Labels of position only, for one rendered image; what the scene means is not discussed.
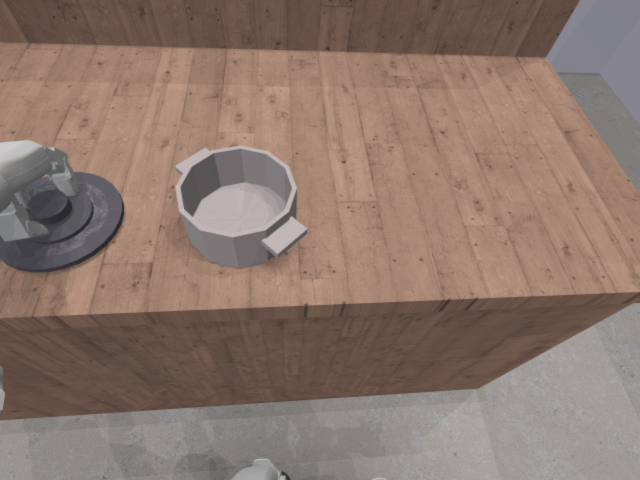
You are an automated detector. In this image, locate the table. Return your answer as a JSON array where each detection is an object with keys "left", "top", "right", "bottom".
[{"left": 0, "top": 0, "right": 640, "bottom": 420}]

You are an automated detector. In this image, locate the left robot shin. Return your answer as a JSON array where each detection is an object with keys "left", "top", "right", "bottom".
[{"left": 252, "top": 459, "right": 278, "bottom": 472}]

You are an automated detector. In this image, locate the lid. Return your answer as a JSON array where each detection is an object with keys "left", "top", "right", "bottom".
[{"left": 0, "top": 172, "right": 124, "bottom": 273}]

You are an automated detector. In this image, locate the knob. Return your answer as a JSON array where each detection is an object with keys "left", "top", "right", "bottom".
[{"left": 27, "top": 190, "right": 72, "bottom": 225}]

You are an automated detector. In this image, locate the robot left hand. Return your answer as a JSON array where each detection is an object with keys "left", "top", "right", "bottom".
[{"left": 0, "top": 140, "right": 79, "bottom": 242}]

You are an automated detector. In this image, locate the pot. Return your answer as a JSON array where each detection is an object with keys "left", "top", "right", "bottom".
[{"left": 175, "top": 146, "right": 308, "bottom": 268}]

